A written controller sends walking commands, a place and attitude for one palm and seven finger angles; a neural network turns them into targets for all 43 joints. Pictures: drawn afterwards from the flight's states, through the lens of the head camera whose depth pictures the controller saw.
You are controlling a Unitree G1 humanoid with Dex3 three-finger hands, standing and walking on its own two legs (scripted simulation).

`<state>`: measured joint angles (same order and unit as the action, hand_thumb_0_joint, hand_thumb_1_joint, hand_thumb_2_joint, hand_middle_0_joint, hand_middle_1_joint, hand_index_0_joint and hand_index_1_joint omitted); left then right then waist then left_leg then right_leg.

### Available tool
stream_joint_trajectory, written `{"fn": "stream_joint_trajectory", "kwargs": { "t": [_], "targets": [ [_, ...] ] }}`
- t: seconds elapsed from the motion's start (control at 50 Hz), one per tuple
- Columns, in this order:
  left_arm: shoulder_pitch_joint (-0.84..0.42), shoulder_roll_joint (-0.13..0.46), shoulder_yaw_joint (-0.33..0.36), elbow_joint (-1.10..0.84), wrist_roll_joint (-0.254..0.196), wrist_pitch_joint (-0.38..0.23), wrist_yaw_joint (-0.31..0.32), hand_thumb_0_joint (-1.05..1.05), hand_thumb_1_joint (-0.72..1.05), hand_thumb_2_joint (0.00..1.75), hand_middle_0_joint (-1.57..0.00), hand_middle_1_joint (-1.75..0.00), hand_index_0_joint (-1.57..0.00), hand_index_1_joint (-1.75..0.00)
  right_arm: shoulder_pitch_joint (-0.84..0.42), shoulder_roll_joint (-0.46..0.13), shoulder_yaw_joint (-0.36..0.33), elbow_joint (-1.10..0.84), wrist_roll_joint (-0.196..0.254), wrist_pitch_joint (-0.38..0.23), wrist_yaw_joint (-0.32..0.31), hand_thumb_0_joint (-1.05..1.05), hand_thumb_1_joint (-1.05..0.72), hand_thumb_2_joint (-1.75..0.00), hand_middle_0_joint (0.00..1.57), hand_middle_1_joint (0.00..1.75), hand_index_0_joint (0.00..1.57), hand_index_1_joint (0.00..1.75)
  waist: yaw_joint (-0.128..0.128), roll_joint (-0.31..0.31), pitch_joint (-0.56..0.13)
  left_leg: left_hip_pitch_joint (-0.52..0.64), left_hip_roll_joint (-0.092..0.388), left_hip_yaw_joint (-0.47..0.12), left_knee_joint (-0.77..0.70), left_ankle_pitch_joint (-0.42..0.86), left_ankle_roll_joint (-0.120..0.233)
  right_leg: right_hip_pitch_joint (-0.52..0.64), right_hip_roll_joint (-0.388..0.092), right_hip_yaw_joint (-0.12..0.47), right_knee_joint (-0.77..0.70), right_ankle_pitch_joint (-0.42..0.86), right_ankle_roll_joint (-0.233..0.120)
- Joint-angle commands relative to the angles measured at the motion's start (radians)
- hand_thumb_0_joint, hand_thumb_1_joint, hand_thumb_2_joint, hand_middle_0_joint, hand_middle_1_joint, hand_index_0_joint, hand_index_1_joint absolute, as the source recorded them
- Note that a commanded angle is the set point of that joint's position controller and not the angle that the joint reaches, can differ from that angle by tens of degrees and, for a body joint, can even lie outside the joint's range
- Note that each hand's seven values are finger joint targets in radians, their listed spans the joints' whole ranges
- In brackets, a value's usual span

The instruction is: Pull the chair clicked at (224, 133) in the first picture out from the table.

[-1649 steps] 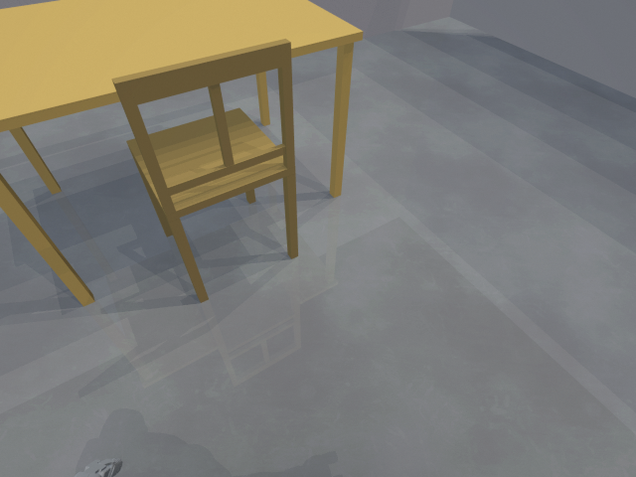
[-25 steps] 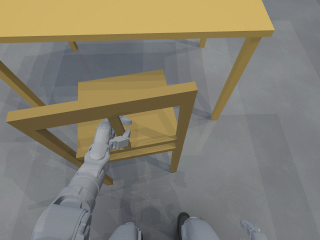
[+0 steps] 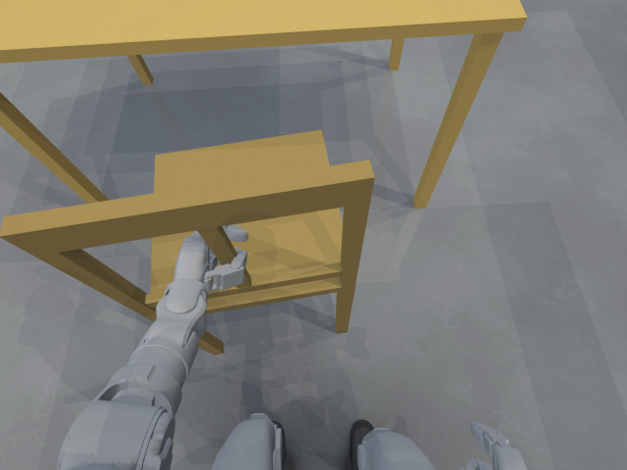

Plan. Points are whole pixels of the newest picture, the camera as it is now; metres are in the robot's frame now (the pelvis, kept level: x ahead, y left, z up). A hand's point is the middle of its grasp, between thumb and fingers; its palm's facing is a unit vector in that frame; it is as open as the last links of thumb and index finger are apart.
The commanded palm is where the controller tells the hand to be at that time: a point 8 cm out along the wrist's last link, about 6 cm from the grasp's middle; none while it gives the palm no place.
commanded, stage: step backward, pulling the chair out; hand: left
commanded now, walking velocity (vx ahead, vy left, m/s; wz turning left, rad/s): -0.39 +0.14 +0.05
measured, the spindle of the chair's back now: (228, 257) +0.40 +0.15 -0.10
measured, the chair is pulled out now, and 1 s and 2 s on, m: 0.25 0.45 0.66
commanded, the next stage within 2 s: stop walking, hand still on the chair in 1.40 s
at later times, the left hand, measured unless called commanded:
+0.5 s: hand (226, 334) +0.27 +0.13 -0.07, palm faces -0.05 -0.98 -0.19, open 5.6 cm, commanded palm +0.27 +0.18 -0.07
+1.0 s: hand (223, 420) +0.17 +0.12 -0.07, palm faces -0.02 -0.98 -0.19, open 5.6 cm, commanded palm +0.17 +0.17 -0.06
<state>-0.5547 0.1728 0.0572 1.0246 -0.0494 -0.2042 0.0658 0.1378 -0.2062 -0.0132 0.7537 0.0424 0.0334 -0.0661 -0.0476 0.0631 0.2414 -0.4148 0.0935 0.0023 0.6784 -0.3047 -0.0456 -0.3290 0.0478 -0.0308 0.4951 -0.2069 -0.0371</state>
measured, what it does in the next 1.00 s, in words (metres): walks backwards: left foot, then right foot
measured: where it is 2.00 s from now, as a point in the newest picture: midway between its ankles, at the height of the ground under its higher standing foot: outside the picture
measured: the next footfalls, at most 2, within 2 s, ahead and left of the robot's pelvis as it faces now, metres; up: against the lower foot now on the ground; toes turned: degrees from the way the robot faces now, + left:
left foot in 0.20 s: -0.03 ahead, +0.18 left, +0.00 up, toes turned +3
right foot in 0.40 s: -0.03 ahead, -0.10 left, +0.00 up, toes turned +0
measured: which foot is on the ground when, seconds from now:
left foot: up 0.00-0.18, down 0.20-0.92, up 0.94-1.00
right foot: down 0.00-0.26, up 0.28-0.38, down 0.40-0.70, up 0.72-0.84, down 0.86-1.00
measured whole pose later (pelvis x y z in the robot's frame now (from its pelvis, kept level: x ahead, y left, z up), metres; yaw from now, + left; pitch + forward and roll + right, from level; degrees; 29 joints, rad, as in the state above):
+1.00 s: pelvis -0.20 +0.00 +0.00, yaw +0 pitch +1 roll +0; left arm -0.54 0.17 0.06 1.01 -0.04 -0.19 0.06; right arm 0.14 -0.23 -0.01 0.75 0.04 0.02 -0.08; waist -0.05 0.05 0.26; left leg -0.43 0.05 -0.04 0.83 -0.43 -0.05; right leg -0.32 0.01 -0.02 0.50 -0.20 -0.03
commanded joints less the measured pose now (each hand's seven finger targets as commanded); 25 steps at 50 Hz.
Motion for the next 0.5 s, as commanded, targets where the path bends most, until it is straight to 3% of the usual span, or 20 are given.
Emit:
{"fn": "stream_joint_trajectory", "kwargs": {
  "t": [0.0, 0.08, 0.1, 0.14, 0.18, 0.2, 0.22, 0.24, 0.26, 0.28, 0.3, 0.32, 0.36, 0.38, 0.4, 0.42, 0.44, 0.46, 0.48],
  "targets": [
    [-0.265, 0.213, 0.019, -0.193, 0.038, -0.031, 0.030, 0.00, 0.90, 0.90, -0.50, -1.45, -0.50, -1.45, 0.010, -0.161, -0.041, -0.082, -0.003, -0.043, -0.042, 0.00, -0.90, -0.90, 0.20, 0.30, 0.20, 0.30, 0.031, -0.091, -0.587, 0.011, -0.033, -0.103, 0.175, -0.173, -0.002, 0.328, -0.399, 0.232, -0.024, 0.817, -0.093],
    [-0.221, 0.181, 0.009, -0.229, 0.023, -0.003, 0.037, 0.00, 0.90, 0.90, -0.50, -1.45, -0.50, -1.45, 0.022, -0.162, -0.037, -0.093, 0.002, -0.035, -0.052, 0.00, -0.90, -0.90, 0.20, 0.30, 0.20, 0.30, 0.031, -0.172, -0.620, 0.040, -0.041, -0.074, 0.030, -0.112, -0.009, 0.404, -0.373, 0.201, 0.001, 0.844, -0.073],
    [-0.207, 0.177, 0.001, -0.218, 0.017, 0.008, 0.037, 0.00, 0.90, 0.90, -0.50, -1.45, -0.50, -1.45, 0.033, -0.167, -0.035, -0.092, 0.005, -0.029, -0.058, 0.00, -0.90, -0.90, 0.20, 0.30, 0.20, 0.30, 0.022, -0.186, -0.602, 0.067, -0.027, -0.070, -0.030, -0.060, -0.006, 0.392, -0.359, 0.176, 0.005, 0.804, -0.067],
    [-0.216, 0.145, -0.028, -0.262, 0.013, 0.009, 0.031, 0.00, 0.90, 0.90, -0.50, -1.45, -0.50, -1.45, 0.055, -0.178, -0.044, -0.107, 0.001, -0.017, -0.063, 0.00, -0.90, -0.90, 0.20, 0.30, 0.20, 0.30, 0.012, -0.189, -0.615, 0.164, 0.014, -0.055, -0.145, 0.126, 0.012, 0.337, -0.306, 0.130, 0.013, 0.680, -0.022],
    [-0.237, 0.108, -0.059, -0.289, 0.021, -0.001, 0.023, 0.00, 0.90, 0.90, -0.50, -1.45, -0.50, -1.45, 0.070, -0.194, -0.060, -0.122, -0.002, -0.005, -0.057, 0.00, -0.90, -0.90, 0.20, 0.30, 0.20, 0.30, 0.003, -0.126, -0.605, 0.270, 0.087, -0.070, -0.220, 0.377, 0.050, 0.236, -0.189, 0.066, 0.001, 0.438, 0.051],
    [-0.254, 0.094, -0.076, -0.302, 0.024, -0.002, 0.023, 0.00, 0.90, 0.90, -0.50, -1.45, -0.50, -1.45, 0.074, -0.208, -0.062, -0.129, -0.006, -0.002, -0.059, 0.00, -0.90, -0.90, 0.20, 0.30, 0.20, 0.30, -0.004, -0.025, -0.579, 0.321, 0.139, -0.110, -0.241, 0.543, 0.080, 0.171, -0.125, 0.030, 0.048, 0.355, 0.068],
    [-0.294, 0.061, -0.098, -0.345, 0.031, -0.010, 0.016, 0.00, 0.90, 0.90, -0.50, -1.45, -0.50, -1.45, 0.057, -0.178, -0.051, -0.145, -0.024, 0.003, -0.048, 0.00, -0.90, -0.90, 0.20, 0.30, 0.20, 0.30, -0.007, 0.170, -0.584, 0.312, 0.188, -0.156, -0.249, 0.673, 0.108, 0.140, -0.101, 0.017, 0.158, 0.213, 0.059],
    [-0.302, 0.053, -0.099, -0.352, 0.033, -0.013, 0.011, 0.00, 0.90, 0.90, -0.50, -1.45, -0.50, -1.45, 0.052, -0.161, -0.048, -0.144, -0.037, 0.006, -0.034, 0.00, -0.90, -0.90, 0.20, 0.30, 0.20, 0.30, -0.003, 0.250, -0.569, 0.309, 0.222, -0.184, -0.270, 0.723, 0.136, 0.085, -0.086, 0.027, 0.236, -0.070, 0.053],
    [-0.302, 0.057, -0.087, -0.342, 0.040, -0.017, 0.013, 0.00, 0.90, 0.90, -0.50, -1.45, -0.50, -1.45, 0.066, -0.158, -0.050, -0.136, -0.044, 0.007, -0.020, 0.00, -0.90, -0.90, 0.20, 0.30, 0.20, 0.30, 0.005, 0.268, -0.548, 0.321, 0.235, -0.190, -0.265, 0.749, 0.157, 0.037, -0.068, 0.029, 0.270, -0.220, 0.043],
    [-0.293, 0.053, -0.080, -0.309, 0.042, -0.020, 0.014, 0.00, 0.90, 0.90, -0.50, -1.45, -0.50, -1.45, 0.084, -0.158, -0.056, -0.130, -0.044, 0.002, -0.009, 0.00, -0.90, -0.90, 0.20, 0.30, 0.20, 0.30, 0.009, 0.234, -0.524, 0.382, 0.242, -0.189, -0.222, 0.862, 0.166, -0.004, -0.066, 0.037, 0.240, -0.238, 0.031],
    [-0.295, 0.067, -0.065, -0.310, 0.040, -0.028, 0.012, 0.00, 0.90, 0.90, -0.50, -1.45, -0.50, -1.45, 0.116, -0.161, -0.060, -0.120, -0.039, -0.005, -0.002, 0.00, -0.90, -0.90, 0.20, 0.30, 0.20, 0.30, -0.001, 0.146, -0.553, 0.488, 0.246, -0.194, -0.167, 1.007, 0.161, -0.019, -0.059, 0.037, 0.173, -0.176, 0.032],
    [-0.307, 0.061, -0.072, -0.285, 0.052, -0.034, 0.008, 0.00, 0.90, 0.90, -0.50, -1.45, -0.50, -1.45, 0.118, -0.162, -0.058, -0.111, -0.041, -0.011, 0.005, 0.00, -0.90, -0.90, 0.20, 0.30, 0.20, 0.30, -0.008, 0.134, -0.558, 0.556, 0.238, -0.174, -0.119, 1.092, 0.143, -0.011, -0.067, 0.051, 0.081, -0.110, 0.030],
    [-0.341, 0.079, -0.070, -0.258, 0.069, -0.046, 0.000, 0.00, 0.90, 0.90, -0.50, -1.45, -0.50, -1.45, 0.115, -0.164, -0.059, -0.097, -0.039, -0.018, 0.009, 0.00, -0.90, -0.90, 0.20, 0.30, 0.20, 0.30, -0.018, 0.122, -0.540, 0.526, 0.207, -0.131, -0.068, 1.050, 0.106, 0.065, -0.077, 0.057, -0.049, 0.081, 0.022],
    [-0.357, 0.099, -0.062, -0.253, 0.076, -0.055, -0.001, 0.00, 0.90, 0.90, -0.50, -1.45, -0.50, -1.45, 0.112, -0.161, -0.058, -0.090, -0.036, -0.016, 0.007, 0.00, -0.90, -0.90, 0.20, 0.30, 0.20, 0.30, -0.020, 0.102, -0.542, 0.455, 0.183, -0.103, -0.047, 0.961, 0.085, 0.129, -0.095, 0.066, -0.082, 0.237, 0.017],
    [-0.362, 0.121, -0.054, -0.234, 0.081, -0.059, -0.001, 0.00, 0.90, 0.90, -0.50, -1.45, -0.50, -1.45, 0.099, -0.165, -0.055, -0.083, -0.033, -0.017, 0.001, 0.00, -0.90, -0.90, 0.20, 0.30, 0.20, 0.30, -0.016, 0.095, -0.498, 0.357, 0.152, -0.082, -0.054, 0.830, 0.060, 0.168, -0.125, 0.068, -0.083, 0.369, 0.009],
    [-0.345, 0.160, -0.028, -0.236, 0.066, -0.061, 0.004, 0.00, 0.90, 0.90, -0.50, -1.45, -0.50, -1.45, 0.126, -0.168, -0.066, -0.073, -0.018, -0.017, -0.011, 0.00, -0.90, -0.90, 0.20, 0.30, 0.20, 0.30, -0.023, -0.040, -0.578, 0.302, 0.095, -0.023, -0.009, 0.649, 0.027, 0.291, -0.167, 0.100, -0.073, 0.644, 0.002],
    [-0.334, 0.200, 0.003, -0.220, 0.055, -0.062, 0.009, 0.00, 0.90, 0.90, -0.50, -1.45, -0.50, -1.45, 0.098, -0.165, -0.071, -0.086, -0.006, -0.024, -0.025, 0.00, -0.90, -0.90, 0.20, 0.30, 0.20, 0.30, -0.016, -0.158, -0.629, 0.171, 0.026, 0.017, 0.069, 0.247, -0.003, 0.411, -0.258, 0.165, -0.034, 0.909, -0.019],
    [-0.322, 0.199, 0.003, -0.208, 0.048, -0.058, 0.008, 0.00, 0.90, 0.90, -0.50, -1.45, -0.50, -1.45, 0.046, -0.164, -0.065, -0.102, 0.001, -0.034, -0.033, 0.00, -0.90, -0.90, 0.20, 0.30, 0.20, 0.30, 0.009, -0.179, -0.622, 0.078, -0.023, -0.014, 0.149, -0.077, -0.005, 0.408, -0.343, 0.203, -0.035, 0.994, -0.045],
    [-0.293, 0.197, 0.007, -0.186, 0.044, -0.049, 0.009, 0.00, 0.90, 0.90, -0.50, -1.45, -0.50, -1.45, 0.013, -0.154, -0.053, -0.109, 0.000, -0.040, -0.036, 0.00, -0.90, -0.90, 0.20, 0.30, 0.20, 0.30, 0.030, -0.165, -0.586, 0.030, -0.033, -0.065, 0.209, -0.175, 0.002, 0.350, -0.384, 0.217, -0.039, 0.881, -0.065]
  ]
}}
